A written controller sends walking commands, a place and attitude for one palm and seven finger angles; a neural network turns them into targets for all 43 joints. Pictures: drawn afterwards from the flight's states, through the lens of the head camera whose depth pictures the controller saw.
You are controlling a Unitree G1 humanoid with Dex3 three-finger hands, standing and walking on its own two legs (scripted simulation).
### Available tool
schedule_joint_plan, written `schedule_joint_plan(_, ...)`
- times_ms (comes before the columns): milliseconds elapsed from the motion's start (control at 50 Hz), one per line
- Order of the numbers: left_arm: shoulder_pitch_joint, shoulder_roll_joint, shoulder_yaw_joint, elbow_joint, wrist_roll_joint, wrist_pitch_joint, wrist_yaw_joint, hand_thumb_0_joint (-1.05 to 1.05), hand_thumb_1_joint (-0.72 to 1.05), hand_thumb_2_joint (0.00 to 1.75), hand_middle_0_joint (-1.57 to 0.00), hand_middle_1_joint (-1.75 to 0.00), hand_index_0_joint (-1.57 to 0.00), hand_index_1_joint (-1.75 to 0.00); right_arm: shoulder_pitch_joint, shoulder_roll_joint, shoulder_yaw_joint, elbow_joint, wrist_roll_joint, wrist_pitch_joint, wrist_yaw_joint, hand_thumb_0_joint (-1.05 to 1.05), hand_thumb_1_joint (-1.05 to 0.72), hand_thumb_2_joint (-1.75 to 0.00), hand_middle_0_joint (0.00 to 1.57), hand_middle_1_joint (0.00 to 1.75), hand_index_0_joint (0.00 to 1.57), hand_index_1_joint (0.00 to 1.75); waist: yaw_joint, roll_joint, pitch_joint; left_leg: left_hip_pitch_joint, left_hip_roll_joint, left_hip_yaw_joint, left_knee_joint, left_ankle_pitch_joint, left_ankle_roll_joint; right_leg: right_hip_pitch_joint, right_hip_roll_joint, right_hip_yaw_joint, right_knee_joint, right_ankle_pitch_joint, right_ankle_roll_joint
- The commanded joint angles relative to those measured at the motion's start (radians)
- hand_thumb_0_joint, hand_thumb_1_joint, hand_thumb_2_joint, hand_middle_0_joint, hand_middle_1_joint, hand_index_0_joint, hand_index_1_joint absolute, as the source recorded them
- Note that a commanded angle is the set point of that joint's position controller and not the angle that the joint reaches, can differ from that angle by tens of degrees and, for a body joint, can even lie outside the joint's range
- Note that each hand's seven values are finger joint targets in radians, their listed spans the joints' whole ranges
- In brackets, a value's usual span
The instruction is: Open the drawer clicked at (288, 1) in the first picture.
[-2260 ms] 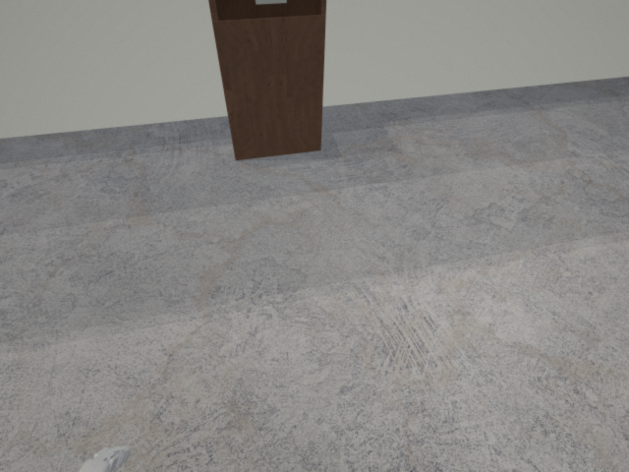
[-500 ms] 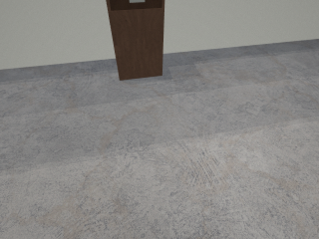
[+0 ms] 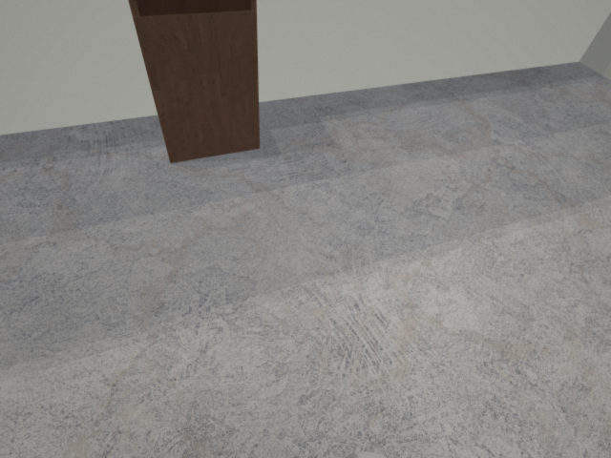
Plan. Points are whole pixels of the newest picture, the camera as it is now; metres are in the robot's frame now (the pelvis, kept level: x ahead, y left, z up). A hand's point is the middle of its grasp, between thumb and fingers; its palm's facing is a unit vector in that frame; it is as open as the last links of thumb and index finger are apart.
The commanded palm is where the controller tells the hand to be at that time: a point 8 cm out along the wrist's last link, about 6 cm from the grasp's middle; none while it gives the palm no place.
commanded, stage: walk to a spot facing it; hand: left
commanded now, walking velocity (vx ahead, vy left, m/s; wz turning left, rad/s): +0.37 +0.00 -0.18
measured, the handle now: out of the picture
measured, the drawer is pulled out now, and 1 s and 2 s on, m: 0.00 0.00 0.00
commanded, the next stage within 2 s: turn to face it in 1.76 s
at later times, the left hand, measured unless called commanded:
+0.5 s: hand (213, 390) +0.25 +0.15 -0.17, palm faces -0.01 -0.98 -0.19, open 7.2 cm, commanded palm none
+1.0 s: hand (207, 276) +0.47 +0.20 -0.16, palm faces -0.04 -0.99 -0.15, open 7.4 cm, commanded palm none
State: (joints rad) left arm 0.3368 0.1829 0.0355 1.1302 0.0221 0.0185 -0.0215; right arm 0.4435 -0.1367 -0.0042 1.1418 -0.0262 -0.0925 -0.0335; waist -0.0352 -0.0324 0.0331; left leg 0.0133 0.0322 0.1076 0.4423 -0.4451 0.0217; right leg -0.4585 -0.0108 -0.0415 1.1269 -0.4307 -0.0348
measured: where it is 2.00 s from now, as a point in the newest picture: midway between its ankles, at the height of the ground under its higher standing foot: (318, 288)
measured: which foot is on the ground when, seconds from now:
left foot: down 0.00-0.22, up 0.24-0.68, down 0.70-1.00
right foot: up 0.00-0.20, down 0.22-0.72, up 0.74-1.00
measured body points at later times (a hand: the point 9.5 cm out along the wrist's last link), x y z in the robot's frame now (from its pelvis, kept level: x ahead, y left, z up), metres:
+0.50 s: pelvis +0.21 -0.03 +0.01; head +0.21 -0.03 +0.45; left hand +0.25 +0.20 -0.15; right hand +0.24 -0.27 -0.14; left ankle +0.29 +0.11 -0.67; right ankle +0.22 -0.11 -0.73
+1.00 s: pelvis +0.42 +0.02 +0.02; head +0.43 +0.03 +0.46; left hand +0.47 +0.25 -0.15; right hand +0.38 -0.21 -0.13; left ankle +0.39 +0.11 -0.73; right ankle +0.46 -0.14 -0.64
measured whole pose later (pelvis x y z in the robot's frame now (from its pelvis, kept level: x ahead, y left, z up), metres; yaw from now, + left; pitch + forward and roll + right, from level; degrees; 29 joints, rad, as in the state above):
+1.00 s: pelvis +0.42 +0.02 +0.02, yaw -7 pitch -1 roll +0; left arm 0.26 0.19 0.08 1.06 0.03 0.00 -0.02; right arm 0.35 -0.14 -0.05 1.11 -0.02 -0.08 -0.02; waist 0.01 -0.04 0.03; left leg -0.06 0.04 0.25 0.34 -0.25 0.03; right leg -0.60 -0.13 -0.04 1.10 -0.17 0.02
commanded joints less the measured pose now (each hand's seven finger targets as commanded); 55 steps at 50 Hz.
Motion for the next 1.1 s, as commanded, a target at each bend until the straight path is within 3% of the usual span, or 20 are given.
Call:
schedule_joint_plan(0, -0.224, 0.016, 0.007, -0.177, 0.0, -0.041, -0.016, 0.0, 0.9, 0.9, -0.2, -0.3, -0.2, -0.3, 0.14, -0.119, -0.023, 0.028, 0.004, -0.008, -0.019, 0.0, -0.9, -0.9, 0.2, 0.3, 0.2, 0.3, -0.006, 0.173, 0.192, 0.042, 0.224, -0.112, -0.247, 0.685, 0.095, -0.298, -0.051, -0.055, -0.082, 0.129, 0.005)
schedule_joint_plan(80, -0.23, 0.004, 0.002, -0.187, -0.007, -0.044, -0.016, 0.0, 0.9, 0.9, -0.2, -0.3, -0.2, -0.3, 0.123, -0.14, -0.025, 0.039, 0.011, -0.006, -0.02, 0.0, -0.9, -0.9, 0.2, 0.3, 0.2, 0.3, 0.034, 0.192, 0.142, -0.024, 0.194, 0.003, -0.21, 0.978, 0.089, 0.002, 0.018, -0.148, -0.396, 0.232, -0.03)
schedule_joint_plan(120, -0.096, 0.036, 0.012, -0.145, -0.002, -0.048, -0.005, 0.0, 0.9, 0.9, -0.2, -0.3, -0.2, -0.3, 0.103, -0.178, -0.041, 0.044, 0.016, -0.002, -0.018, 0.0, -0.9, -0.9, 0.2, 0.3, 0.2, 0.3, 0.095, 0.188, 0.035, 0.028, 0.209, 0.03, -0.049, 1.17, 0.081, 0.152, 0.053, -0.152, -0.445, 0.265, -0.061)
schedule_joint_plan(160, 0.099, 0.085, 0.034, -0.079, 0.009, -0.058, 0.004, 0.0, 0.9, 0.9, -0.2, -0.3, -0.2, -0.3, 0.075, -0.185, -0.047, 0.032, 0.021, 0.001, -0.012, 0.0, -0.9, -0.9, 0.2, 0.3, 0.2, 0.3, 0.182, 0.138, -0.063, -0.083, 0.178, 0.051, 0.229, 1.058, 0.048, 0.445, 0.061, -0.138, -0.544, 0.343, -0.081)
schedule_joint_plan(180, 0.209, 0.157, 0.054, -0.052, 0.016, -0.07, 0.016, 0.0, 0.9, 0.9, -0.2, -0.3, -0.2, -0.3, 0.081, -0.145, -0.044, 0.027, 0.029, 0.0, 0.0, 0.0, -0.9, -0.9, 0.2, 0.3, 0.2, 0.3, 0.231, 0.03, -0.13, -0.266, 0.135, 0.041, 0.508, 0.729, 0.024, 0.641, -0.089, 0.029, -0.582, 0.357, -0.136)
schedule_joint_plan(200, 0.24, 0.238, 0.071, -0.048, 0.01, -0.075, 0.027, 0.0, 0.9, 0.9, -0.2, -0.3, -0.2, -0.3, 0.156, -0.07, -0.036, 0.01, 0.037, 0.0, 0.004, 0.0, -0.9, -0.9, 0.2, 0.3, 0.2, 0.3, 0.185, -0.177, -0.245, -0.489, -0.007, 0.013, 0.869, -0.045, -0.009, 0.765, -0.375, 0.48, -0.673, 0.347, -0.254)
schedule_joint_plan(220, 0.198, 0.254, 0.078, -0.065, -0.014, -0.07, 0.033, 0.0, 0.9, 0.9, -0.2, -0.3, -0.2, -0.3, 0.1, -0.085, -0.039, -0.023, 0.038, 0.008, 0.003, 0.0, -0.9, -0.9, 0.2, 0.3, 0.2, 0.3, 0.172, -0.103, -0.213, -0.535, 0.006, -0.096, 1.022, -0.085, 0.025, 0.663, -0.447, 0.63, -0.829, 0.204, -0.296)
schedule_joint_plan(240, 0.096, 0.227, 0.072, -0.084, -0.017, -0.066, 0.034, 0.0, 0.9, 0.9, -0.2, -0.3, -0.2, -0.3, 0.048, -0.071, -0.045, -0.029, 0.033, 0.012, 0.011, 0.0, -0.9, -0.9, 0.2, 0.3, 0.2, 0.3, 0.136, -0.043, -0.075, -0.577, 0.061, -0.111, 1.033, 0.007, 0.033, 0.515, -0.419, 0.53, -0.894, 0.021, -0.266)
schedule_joint_plan(280, -0.031, 0.139, 0.041, -0.114, -0.012, -0.076, 0.036, 0.0, 0.9, 0.9, -0.2, -0.3, -0.2, -0.3, 0.003, -0.058, -0.045, -0.038, 0.013, 0.03, 0.017, 0.0, -0.9, -0.9, 0.2, 0.3, 0.2, 0.3, 0.063, 0.015, 0.059, -0.548, 0.123, -0.127, 0.962, 0.108, 0.018, 0.21, -0.361, 0.385, -0.926, -0.005, -0.193)
schedule_joint_plan(360, -0.074, 0.087, 0.023, -0.114, 0.001, -0.091, 0.039, 0.0, 0.9, 0.9, -0.2, -0.3, -0.2, -0.3, 0.057, -0.014, -0.046, -0.035, 0.0, 0.075, 0.026, 0.0, -0.9, -0.9, 0.2, 0.3, 0.2, 0.3, -0.021, 0.012, 0.076, -0.461, 0.143, -0.09, 0.773, 0.148, -0.019, 0.006, -0.264, 0.155, -0.968, 0.084, -0.143)
schedule_joint_plan(420, -0.059, 0.087, 0.024, -0.103, 0.002, -0.097, 0.035, 0.0, 0.9, 0.9, -0.2, -0.3, -0.2, -0.3, -0.013, -0.016, -0.052, -0.081, 0.001, 0.08, 0.04, 0.0, -0.9, -0.9, 0.2, 0.3, 0.2, 0.3, -0.023, -0.058, 0.088, -0.482, 0.152, -0.061, 0.628, 0.243, -0.043, 0.004, -0.225, 0.099, -0.999, 0.081, -0.135)
schedule_joint_plan(600, 0.102, 0.123, 0.032, -0.057, 0.004, -0.099, 0.03, 0.0, 0.9, 0.9, -0.2, -0.3, -0.2, -0.3, -0.307, -0.062, -0.05, -0.189, 0.003, 0.038, 0.063, 0.0, -0.9, -0.9, 0.2, 0.3, 0.2, 0.3, 0.076, -0.041, 0.069, -0.499, 0.096, 0.016, 0.218, 0.21, -0.029, 0.336, -0.255, 0.115, -0.893, 0.307, -0.136)
schedule_joint_plan(640, 0.09, 0.122, 0.037, -0.055, 0.001, -0.096, 0.032, 0.0, 0.9, 0.9, -0.2, -0.3, -0.2, -0.3, -0.219, -0.086, -0.057, -0.161, 0.0, 0.026, 0.054, 0.0, -0.9, -0.9, 0.2, 0.3, 0.2, 0.3, 0.025, 0.018, 0.02, -0.308, 0.063, 0.047, 0.101, 0.212, -0.019, 0.312, -0.23, 0.076, -0.754, 0.407, -0.11)
schedule_joint_plan(660, 0.076, 0.112, 0.034, -0.057, -0.004, -0.095, 0.03, 0.0, 0.9, 0.9, -0.2, -0.3, -0.2, -0.3, -0.089, -0.124, -0.067, -0.117, -0.003, 0.018, 0.046, 0.0, -0.9, -0.9, 0.2, 0.3, 0.2, 0.3, -0.033, 0.085, -0.044, -0.098, 0.066, 0.022, 0.038, 0.243, -0.001, 0.234, -0.169, 0.008, -0.566, 0.467, -0.077)
schedule_joint_plan(680, 0.103, 0.058, 0.028, -0.073, -0.012, -0.096, 0.022, 0.0, 0.9, 0.9, -0.2, -0.3, -0.2, -0.3, 0.057, -0.23, -0.091, -0.082, -0.016, 0.009, 0.034, 0.0, -0.9, -0.9, 0.2, 0.3, 0.2, 0.3, -0.078, 0.284, -0.158, 0.145, 0.279, -0.261, -0.042, 0.233, 0.076, 0.039, -0.063, -0.084, -0.27, 0.282, -0.016)
schedule_joint_plan(700, 0.063, 0.041, 0.017, -0.105, -0.01, -0.103, 0.017, 0.0, 0.9, 0.9, -0.2, -0.3, -0.2, -0.3, 0.148, -0.295, -0.103, -0.058, -0.007, 0.017, 0.026, 0.0, -0.9, -0.9, 0.2, 0.3, 0.2, 0.3, -0.094, 0.398, -0.178, 0.243, 0.458, -0.497, -0.149, 0.313, 0.164, -0.164, 0.018, -0.077, -0.005, -0.13, 0.011)
schedule_joint_plan(760, -0.047, 0.052, 0.034, -0.101, 0.001, -0.088, 0.012, 0.0, 0.9, 0.9, -0.2, -0.3, -0.2, -0.3, -0.005, -0.173, -0.072, -0.085, 0.001, 0.016, 0.014, 0.0, -0.9, -0.9, 0.2, 0.3, 0.2, 0.3, -0.047, 0.14, -0.003, -0.006, 0.403, -0.343, -0.208, 0.262, 0.144, -0.229, -0.098, 0.032, 0.149, 0.029, 0.005)
schedule_joint_plan(820, 0.016, 0.001, 0.033, -0.07, 0.01, -0.057, 0.004, 0.0, 0.9, 0.9, -0.2, -0.3, -0.2, -0.3, -0.073, -0.106, -0.055, -0.085, 0.005, -0.001, 0.01, 0.0, -0.9, -0.9, 0.2, 0.3, 0.2, 0.3, 0.029, 0.107, 0.038, -0.149, 0.307, -0.144, -0.25, 0.309, 0.08, -0.142, -0.115, 0.029, 0.102, 0.167, 0.027)
schedule_joint_plan(860, 0.024, -0.015, 0.037, -0.078, 0.013, -0.036, 0.004, 0.0, 0.9, 0.9, -0.2, -0.3, -0.2, -0.3, -0.071, -0.094, -0.058, -0.089, 0.005, -0.005, 0.007, 0.0, -0.9, -0.9, 0.2, 0.3, 0.2, 0.3, 0.045, 0.123, 0.047, -0.174, 0.288, -0.077, -0.281, 0.298, 0.091, -0.155, -0.123, 0.022, 0.067, 0.217, 0.041)
schedule_joint_plan(1080, -0.262, -0.003, 0.028, -0.181, 0.005, -0.038, -0.007, 0.0, 0.9, 0.9, -0.2, -0.3, -0.2, -0.3, 0.071, -0.121, -0.059, -0.013, -0.004, 0.006, 0.01, 0.0, -0.9, -0.9, 0.2, 0.3, 0.2, 0.3, -0.013, 0.161, 0.126, -0.003, 0.295, 0.046, -0.251, 0.507, 0.104, -0.164, -0.103, -0.078, -0.432, 0.259, 0.029)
